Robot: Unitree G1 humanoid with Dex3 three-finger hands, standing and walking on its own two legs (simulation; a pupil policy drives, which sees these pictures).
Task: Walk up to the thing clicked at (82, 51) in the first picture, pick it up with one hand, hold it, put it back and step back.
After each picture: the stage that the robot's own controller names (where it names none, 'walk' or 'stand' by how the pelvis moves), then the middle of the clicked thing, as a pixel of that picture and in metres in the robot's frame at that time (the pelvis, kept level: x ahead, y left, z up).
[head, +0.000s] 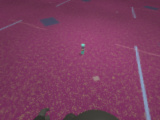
stand; (82, 49) +1.43 +0.18 -0.65
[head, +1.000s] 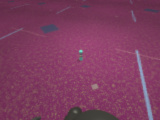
walk; (80, 55) +1.31 +0.28 -0.65
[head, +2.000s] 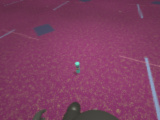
walk; (77, 67) +0.87 +0.27 -0.65
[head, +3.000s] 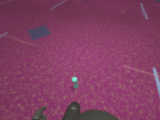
stand; (75, 82) +0.56 +0.24 -0.64
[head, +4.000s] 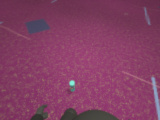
stand; (72, 86) +0.47 +0.19 -0.64
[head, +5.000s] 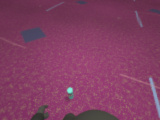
stand; (70, 93) +0.42 +0.22 -0.65
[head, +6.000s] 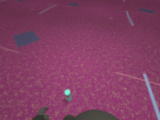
stand; (68, 95) +0.41 +0.25 -0.65
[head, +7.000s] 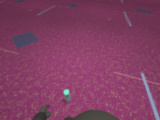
stand; (67, 95) +0.42 +0.27 -0.66
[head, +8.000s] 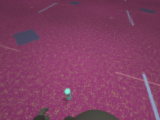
stand; (68, 94) +0.42 +0.25 -0.66
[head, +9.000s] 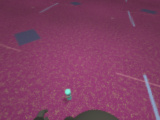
stand; (68, 94) +0.41 +0.24 -0.66
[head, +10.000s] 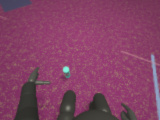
go down; (67, 72) +0.47 +0.22 -0.51
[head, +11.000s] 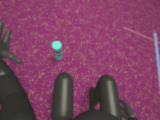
go down; (58, 51) +0.52 +0.25 -0.25
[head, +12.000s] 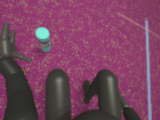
close in; (44, 41) +0.51 +0.27 -0.20
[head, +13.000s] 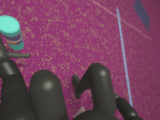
close; (13, 37) +0.49 +0.31 -0.16
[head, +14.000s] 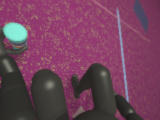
lift; (18, 40) +0.46 +0.29 -0.17
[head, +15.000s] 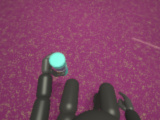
lift; (61, 66) +0.34 +0.20 -0.01
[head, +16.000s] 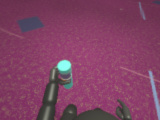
hold; (66, 76) +0.30 +0.16 +0.02
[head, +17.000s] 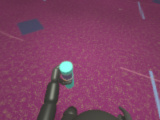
hold; (68, 76) +0.31 +0.15 +0.02
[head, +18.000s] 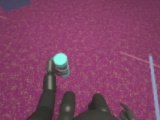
crouch; (63, 67) +0.37 +0.18 -0.03
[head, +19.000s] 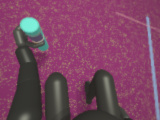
lower; (38, 38) +0.51 +0.26 -0.06
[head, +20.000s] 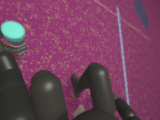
lower; (16, 41) +0.47 +0.29 -0.17
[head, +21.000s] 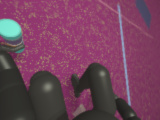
lower; (14, 40) +0.47 +0.30 -0.17
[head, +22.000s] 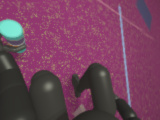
lower; (16, 40) +0.47 +0.30 -0.17
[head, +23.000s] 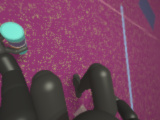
lower; (17, 42) +0.46 +0.29 -0.17
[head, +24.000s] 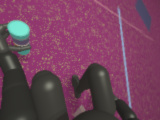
open; (21, 41) +0.47 +0.28 -0.17
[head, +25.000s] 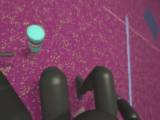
stand; (35, 41) +0.46 +0.27 -0.18
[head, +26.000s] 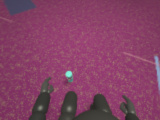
stand; (69, 77) +0.44 +0.19 -0.50
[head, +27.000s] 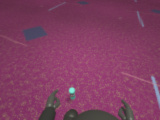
stand; (72, 93) +0.43 +0.18 -0.60
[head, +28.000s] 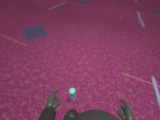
stand; (72, 94) +0.42 +0.17 -0.60
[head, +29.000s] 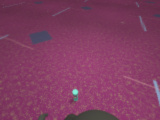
stand; (75, 95) +0.45 +0.17 -0.65
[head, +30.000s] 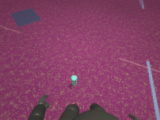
walk; (74, 80) +0.47 +0.15 -0.64
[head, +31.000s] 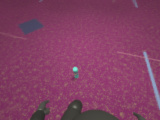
walk; (75, 72) +0.65 +0.25 -0.63
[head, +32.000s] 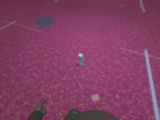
stand; (80, 59) +0.98 +0.21 -0.63
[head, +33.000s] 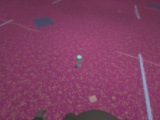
stand; (79, 61) +1.00 +0.20 -0.65
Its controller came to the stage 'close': yes
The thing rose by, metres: 0.69
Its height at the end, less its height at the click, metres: +0.00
